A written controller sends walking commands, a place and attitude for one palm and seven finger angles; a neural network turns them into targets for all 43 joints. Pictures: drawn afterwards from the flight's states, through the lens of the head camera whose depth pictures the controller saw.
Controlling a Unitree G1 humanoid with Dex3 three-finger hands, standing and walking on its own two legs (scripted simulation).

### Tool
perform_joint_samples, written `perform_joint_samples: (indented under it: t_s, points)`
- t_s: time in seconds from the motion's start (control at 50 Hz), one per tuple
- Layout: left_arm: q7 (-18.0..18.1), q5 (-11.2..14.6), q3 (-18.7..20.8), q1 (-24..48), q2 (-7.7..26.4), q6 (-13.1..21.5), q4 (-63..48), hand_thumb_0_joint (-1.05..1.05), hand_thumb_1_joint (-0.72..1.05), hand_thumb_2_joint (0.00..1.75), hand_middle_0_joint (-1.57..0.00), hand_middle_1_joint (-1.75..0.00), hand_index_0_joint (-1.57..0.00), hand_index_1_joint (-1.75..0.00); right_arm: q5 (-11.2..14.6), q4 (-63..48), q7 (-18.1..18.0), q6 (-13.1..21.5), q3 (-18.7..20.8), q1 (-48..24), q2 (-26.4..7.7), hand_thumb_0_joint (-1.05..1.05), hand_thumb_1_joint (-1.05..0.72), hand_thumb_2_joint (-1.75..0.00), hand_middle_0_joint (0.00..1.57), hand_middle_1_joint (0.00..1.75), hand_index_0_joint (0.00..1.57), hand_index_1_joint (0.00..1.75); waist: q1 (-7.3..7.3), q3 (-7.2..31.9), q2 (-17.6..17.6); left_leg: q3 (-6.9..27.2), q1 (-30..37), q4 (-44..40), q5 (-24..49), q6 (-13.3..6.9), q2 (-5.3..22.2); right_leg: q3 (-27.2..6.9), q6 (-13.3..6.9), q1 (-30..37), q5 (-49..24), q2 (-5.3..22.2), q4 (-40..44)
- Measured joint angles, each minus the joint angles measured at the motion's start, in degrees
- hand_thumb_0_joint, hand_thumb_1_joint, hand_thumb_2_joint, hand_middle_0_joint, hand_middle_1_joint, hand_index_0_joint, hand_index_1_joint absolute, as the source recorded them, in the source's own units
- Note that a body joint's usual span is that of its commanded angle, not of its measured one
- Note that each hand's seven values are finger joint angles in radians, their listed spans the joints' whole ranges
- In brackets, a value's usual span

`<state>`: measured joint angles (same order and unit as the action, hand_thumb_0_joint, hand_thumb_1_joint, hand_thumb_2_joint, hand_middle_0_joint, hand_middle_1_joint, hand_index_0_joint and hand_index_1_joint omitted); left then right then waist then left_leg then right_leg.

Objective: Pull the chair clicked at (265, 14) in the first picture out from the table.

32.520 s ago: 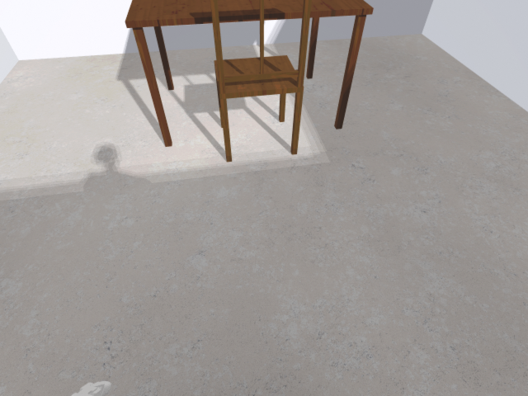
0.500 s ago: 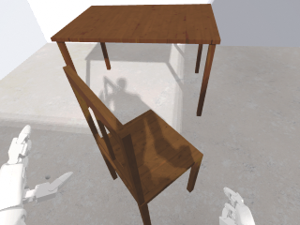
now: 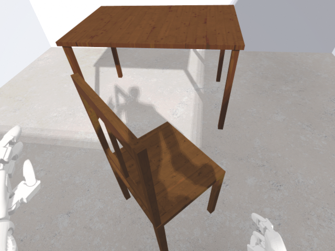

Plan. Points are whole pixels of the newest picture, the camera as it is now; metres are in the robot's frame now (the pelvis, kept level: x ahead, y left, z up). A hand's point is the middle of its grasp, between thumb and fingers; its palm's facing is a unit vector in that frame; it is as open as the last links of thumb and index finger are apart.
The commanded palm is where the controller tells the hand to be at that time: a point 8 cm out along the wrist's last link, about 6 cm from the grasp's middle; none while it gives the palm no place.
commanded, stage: draw the hand back to the body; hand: left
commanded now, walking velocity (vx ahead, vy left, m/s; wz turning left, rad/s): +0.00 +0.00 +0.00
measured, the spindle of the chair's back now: (118, 152) +0.44 +0.24 -0.09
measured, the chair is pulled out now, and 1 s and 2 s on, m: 0.67 0.67 0.67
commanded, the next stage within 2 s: step back with the hand held close in 0.12 s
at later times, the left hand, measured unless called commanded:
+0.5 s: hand (36, 192) +0.17 +0.26 +0.15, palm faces +0.37 -0.78 -0.51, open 7.4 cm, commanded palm +0.11 +0.30 +0.17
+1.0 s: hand (10, 215) +0.13 +0.27 +0.16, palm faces +0.44 -0.76 -0.48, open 7.4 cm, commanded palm +0.07 +0.31 +0.17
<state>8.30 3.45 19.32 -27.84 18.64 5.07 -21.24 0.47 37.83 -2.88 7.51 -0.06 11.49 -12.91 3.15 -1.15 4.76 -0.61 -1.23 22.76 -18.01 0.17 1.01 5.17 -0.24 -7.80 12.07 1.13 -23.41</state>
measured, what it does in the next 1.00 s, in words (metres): shifts its weight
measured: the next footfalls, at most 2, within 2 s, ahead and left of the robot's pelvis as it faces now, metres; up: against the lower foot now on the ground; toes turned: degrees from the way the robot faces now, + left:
right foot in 1.96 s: -0.23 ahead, -0.16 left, +0.00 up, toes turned -2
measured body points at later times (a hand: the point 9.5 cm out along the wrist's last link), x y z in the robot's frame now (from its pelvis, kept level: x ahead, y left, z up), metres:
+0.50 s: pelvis -0.03 +0.01 +0.00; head +0.00 -0.01 +0.45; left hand +0.15 +0.30 +0.17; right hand +0.14 -0.23 -0.10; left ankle -0.06 +0.12 -0.74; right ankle +0.01 -0.12 -0.74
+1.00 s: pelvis -0.07 +0.01 -0.01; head -0.04 +0.02 +0.44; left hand +0.10 +0.31 +0.18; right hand +0.11 -0.22 -0.09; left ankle -0.06 +0.12 -0.74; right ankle +0.01 -0.12 -0.74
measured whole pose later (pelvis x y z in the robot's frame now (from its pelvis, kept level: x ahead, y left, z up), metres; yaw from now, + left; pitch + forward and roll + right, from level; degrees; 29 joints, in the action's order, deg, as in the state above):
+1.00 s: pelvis -0.07 +0.01 -0.01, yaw +0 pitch +1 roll +0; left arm 10.3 1.6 23.9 -32.1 22.8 10.2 -31.1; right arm 0.3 32.8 -4.3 4.9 -0.7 10.9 -12.0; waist 1.1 -1.9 -0.2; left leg -0.8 -18.3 32.6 -15.9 -1.0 -0.1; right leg 4.8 0.1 -22.1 6.7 2.4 -27.4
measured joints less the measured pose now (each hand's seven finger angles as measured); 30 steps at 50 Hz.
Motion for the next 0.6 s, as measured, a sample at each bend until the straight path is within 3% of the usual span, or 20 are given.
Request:
perform_joint_samples:
  t_s: [0.3, 0.38, 0.5, 0.6]
  points:
    - [-0.1, 0.2, 1.8, 1.9, 0.6, 1.7, 1.1, 0.01, 0.89, 0.89, -0.21, -0.30, -0.21, -0.30, 0.6, -0.4, -0.2, 0.0, -0.6, -0.1, 0.3, 0.01, -0.90, -0.90, 0.20, 0.30, 0.20, 0.30, 0.07, -0.3, -0.1, -0.1, -1.0, 0.9, 0.8, 0.1, 0.5, 0.0, -0.3, -0.2, -1.7, -0.5, 1.0]
    - [0.1, -0.5, 3.2, 1.3, 1.1, 3.5, -0.4, 0.01, 0.89, 0.89, -0.21, -0.30, -0.21, -0.30, 0.2, -2.0, -0.3, -1.3, -0.9, -1.3, 0.0, 0.01, -0.90, -0.90, 0.20, 0.30, 0.20, 0.30, -0.99, -1.3, -0.7, -0.5, -4.3, 1.4, 1.5, 0.0, 0.5, -0.5, -0.3, -3.0, -3.5, -0.7, 2.0]
    - [0.0, -1.1, 1.9, -4.4, 2.2, 3.7, -4.3, 0.01, 0.89, 0.89, -0.21, -0.30, -0.21, -0.30, -0.1, -3.5, -0.8, -3.5, 0.2, -1.5, -0.7, 0.01, -0.90, -0.90, 0.20, 0.30, 0.20, 0.30, -2.73, -1.9, -1.4, -1.4, -7.8, 1.7, 2.4, -0.7, -0.6, -1.4, 0.4, -7.0, -4.3, 0.4, 0.9]
    - [0.4, -0.8, 3.0, -6.7, 4.4, 3.7, -6.5, 0.01, 0.89, 0.89, -0.21, -0.30, -0.22, -0.30, 0.3, -3.4, -1.5, -4.7, 1.1, -0.8, -0.5, 0.01, -0.90, -0.90, 0.20, 0.30, 0.20, 0.30, -2.97, -1.4, -2.2, -1.3, -9.8, 3.5, 2.0, -1.1, -1.2, -1.4, 0.8, -9.0, -3.9, 1.2, -0.8]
